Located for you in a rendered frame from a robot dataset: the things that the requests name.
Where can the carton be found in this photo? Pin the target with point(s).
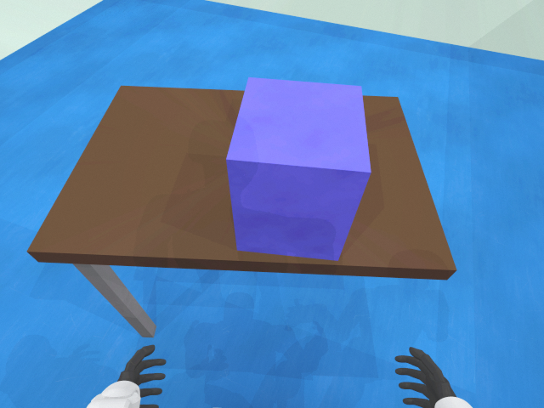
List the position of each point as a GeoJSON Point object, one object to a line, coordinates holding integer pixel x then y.
{"type": "Point", "coordinates": [298, 165]}

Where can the robot right hand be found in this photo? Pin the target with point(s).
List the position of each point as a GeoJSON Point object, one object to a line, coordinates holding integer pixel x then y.
{"type": "Point", "coordinates": [435, 387]}

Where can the robot left hand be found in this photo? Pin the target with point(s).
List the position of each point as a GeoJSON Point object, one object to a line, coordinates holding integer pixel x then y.
{"type": "Point", "coordinates": [136, 365]}

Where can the table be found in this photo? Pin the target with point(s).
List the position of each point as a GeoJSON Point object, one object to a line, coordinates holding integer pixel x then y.
{"type": "Point", "coordinates": [151, 189]}

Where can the robot left forearm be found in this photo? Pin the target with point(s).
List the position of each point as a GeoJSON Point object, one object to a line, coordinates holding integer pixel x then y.
{"type": "Point", "coordinates": [122, 394]}

